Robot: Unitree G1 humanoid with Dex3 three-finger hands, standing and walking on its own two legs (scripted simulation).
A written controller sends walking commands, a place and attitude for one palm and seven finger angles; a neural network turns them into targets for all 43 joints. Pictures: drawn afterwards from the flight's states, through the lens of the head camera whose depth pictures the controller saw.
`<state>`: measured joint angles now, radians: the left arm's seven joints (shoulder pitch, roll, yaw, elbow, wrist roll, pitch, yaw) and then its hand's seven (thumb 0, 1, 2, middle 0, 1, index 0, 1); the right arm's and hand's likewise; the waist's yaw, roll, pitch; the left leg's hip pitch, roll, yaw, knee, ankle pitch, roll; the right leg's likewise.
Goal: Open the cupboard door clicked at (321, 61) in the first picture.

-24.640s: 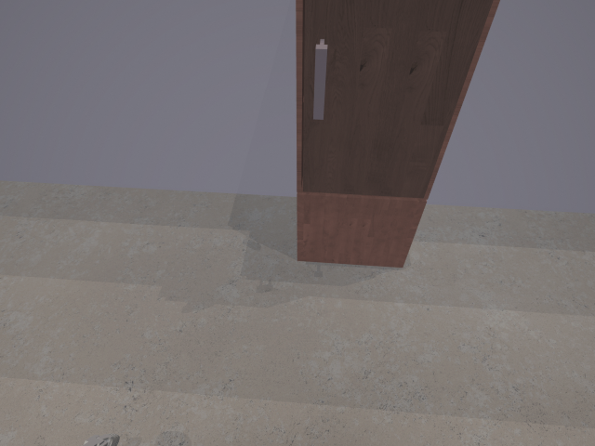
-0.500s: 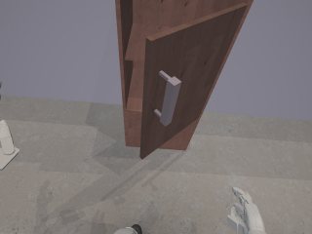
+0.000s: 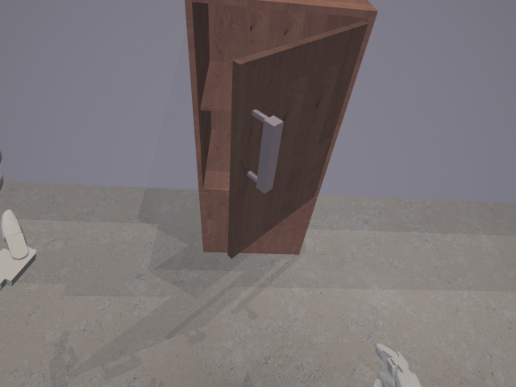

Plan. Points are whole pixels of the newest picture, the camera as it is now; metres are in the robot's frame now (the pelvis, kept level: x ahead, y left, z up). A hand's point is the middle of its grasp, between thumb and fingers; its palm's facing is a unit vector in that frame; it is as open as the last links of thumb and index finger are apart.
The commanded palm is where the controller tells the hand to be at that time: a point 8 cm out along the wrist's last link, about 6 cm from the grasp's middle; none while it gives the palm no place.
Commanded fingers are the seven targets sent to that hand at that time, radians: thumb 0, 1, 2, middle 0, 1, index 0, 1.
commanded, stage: stop stepping back and stand still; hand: left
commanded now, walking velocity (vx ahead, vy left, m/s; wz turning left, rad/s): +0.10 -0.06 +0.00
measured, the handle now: (261, 152) +0.55 +0.01 +0.07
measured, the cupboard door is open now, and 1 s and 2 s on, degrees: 43 43 43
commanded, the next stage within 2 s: let the arm hang, fingers relaxed in 0.26 s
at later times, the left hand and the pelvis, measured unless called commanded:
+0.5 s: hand (96, 343) +0.19 +0.24 -0.03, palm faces +0.17 -0.89 -0.41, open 7.4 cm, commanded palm none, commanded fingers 0.00 0.90 0.90 -0.20 -0.30 -0.20 -0.30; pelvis -0.01 +0.00 -0.01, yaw +3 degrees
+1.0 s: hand out of the picture -0.08 +0.21 -0.16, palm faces +0.10 -0.97 -0.23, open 7.3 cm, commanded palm none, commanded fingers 0.00 0.90 0.90 -0.20 -0.30 -0.20 -0.30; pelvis -0.02 +0.02 +0.01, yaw +4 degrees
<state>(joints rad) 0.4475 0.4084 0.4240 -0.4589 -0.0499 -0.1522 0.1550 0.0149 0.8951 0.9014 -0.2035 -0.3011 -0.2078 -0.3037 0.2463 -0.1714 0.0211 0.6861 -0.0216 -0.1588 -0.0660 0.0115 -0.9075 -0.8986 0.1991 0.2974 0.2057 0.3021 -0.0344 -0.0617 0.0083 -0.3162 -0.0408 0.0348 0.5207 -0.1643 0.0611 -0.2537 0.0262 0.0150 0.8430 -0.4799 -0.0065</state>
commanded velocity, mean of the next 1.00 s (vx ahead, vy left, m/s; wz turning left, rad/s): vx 0.03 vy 0.01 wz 0.00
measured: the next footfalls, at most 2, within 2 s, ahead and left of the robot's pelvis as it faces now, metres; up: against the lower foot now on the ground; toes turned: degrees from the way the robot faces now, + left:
right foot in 0.16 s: +0.01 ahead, -0.09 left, +0.00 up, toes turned -2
left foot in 0.40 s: +0.05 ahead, +0.13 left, +0.00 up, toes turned +4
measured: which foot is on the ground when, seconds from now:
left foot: down 0.00-0.16, up 0.18-0.38, down 0.40-1.00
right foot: up 0.00-0.14, down 0.16-1.00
